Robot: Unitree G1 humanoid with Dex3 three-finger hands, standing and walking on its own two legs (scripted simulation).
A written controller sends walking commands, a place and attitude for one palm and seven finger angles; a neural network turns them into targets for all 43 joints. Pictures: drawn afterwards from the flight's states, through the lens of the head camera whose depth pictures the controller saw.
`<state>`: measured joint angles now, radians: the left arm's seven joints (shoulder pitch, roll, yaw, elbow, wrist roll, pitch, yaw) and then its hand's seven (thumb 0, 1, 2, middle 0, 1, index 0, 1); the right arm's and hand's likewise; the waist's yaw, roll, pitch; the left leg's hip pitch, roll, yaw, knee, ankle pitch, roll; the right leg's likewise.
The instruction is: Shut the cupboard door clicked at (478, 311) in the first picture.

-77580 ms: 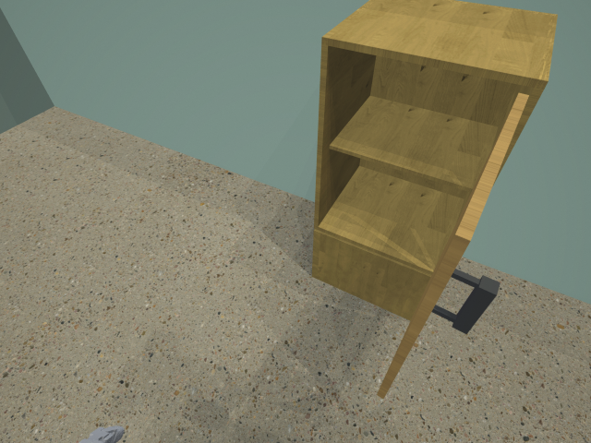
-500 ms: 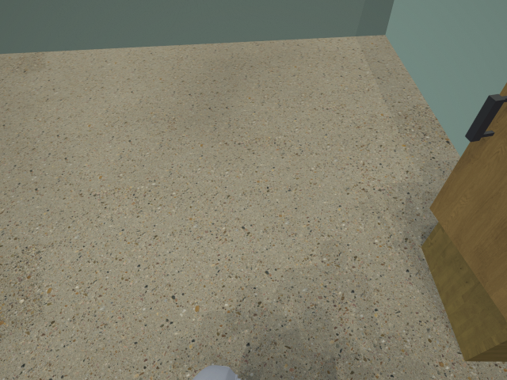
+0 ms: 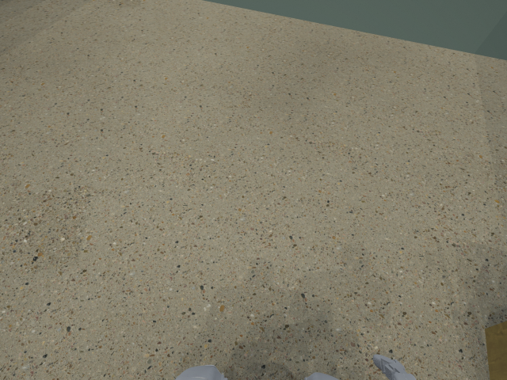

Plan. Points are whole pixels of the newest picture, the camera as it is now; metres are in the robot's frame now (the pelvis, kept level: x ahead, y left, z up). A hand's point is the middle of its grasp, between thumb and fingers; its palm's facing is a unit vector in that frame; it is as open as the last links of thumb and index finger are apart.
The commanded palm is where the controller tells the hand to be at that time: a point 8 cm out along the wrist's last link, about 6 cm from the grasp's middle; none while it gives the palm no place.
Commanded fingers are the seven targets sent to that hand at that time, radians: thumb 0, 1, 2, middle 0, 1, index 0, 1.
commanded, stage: walk to a spot facing it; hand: left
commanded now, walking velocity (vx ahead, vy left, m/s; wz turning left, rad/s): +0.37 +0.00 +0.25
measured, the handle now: out of the picture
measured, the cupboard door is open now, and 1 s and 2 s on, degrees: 10 10 10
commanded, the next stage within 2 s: turn to face it in 0.60 s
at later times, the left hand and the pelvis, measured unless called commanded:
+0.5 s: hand (193, 300) +0.26 +0.14 -0.13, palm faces +0.20 -0.96 -0.22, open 7.2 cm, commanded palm none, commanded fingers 0.00 0.90 0.90 -0.20 -0.30 -0.20 -0.30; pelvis +0.20 -0.05 +0.02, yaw +10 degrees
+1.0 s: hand (166, 308) +0.25 +0.19 -0.16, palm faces +0.34 -0.92 -0.18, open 7.4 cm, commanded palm none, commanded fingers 0.00 0.90 0.90 -0.20 -0.30 -0.20 -0.30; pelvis +0.30 +0.02 +0.01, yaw +14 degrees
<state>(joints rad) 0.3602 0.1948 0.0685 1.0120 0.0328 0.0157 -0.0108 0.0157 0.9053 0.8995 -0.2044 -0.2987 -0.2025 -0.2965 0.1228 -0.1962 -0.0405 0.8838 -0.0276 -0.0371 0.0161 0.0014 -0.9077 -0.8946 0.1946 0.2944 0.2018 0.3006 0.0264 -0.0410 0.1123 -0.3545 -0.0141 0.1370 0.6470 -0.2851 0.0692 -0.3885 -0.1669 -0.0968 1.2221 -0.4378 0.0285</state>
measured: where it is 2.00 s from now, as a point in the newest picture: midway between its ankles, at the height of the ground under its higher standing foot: (250, 341)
